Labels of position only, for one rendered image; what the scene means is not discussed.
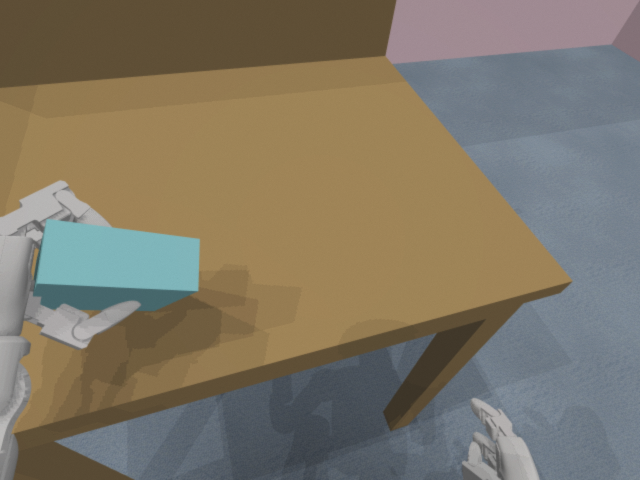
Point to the table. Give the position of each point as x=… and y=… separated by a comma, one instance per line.
x=336, y=214

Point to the robot right hand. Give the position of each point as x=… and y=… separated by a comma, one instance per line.
x=508, y=459

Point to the sponge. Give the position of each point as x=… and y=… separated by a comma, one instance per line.
x=92, y=267

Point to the left robot forearm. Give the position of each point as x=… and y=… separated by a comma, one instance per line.
x=15, y=390

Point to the robot left hand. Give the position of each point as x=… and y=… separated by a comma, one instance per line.
x=21, y=233

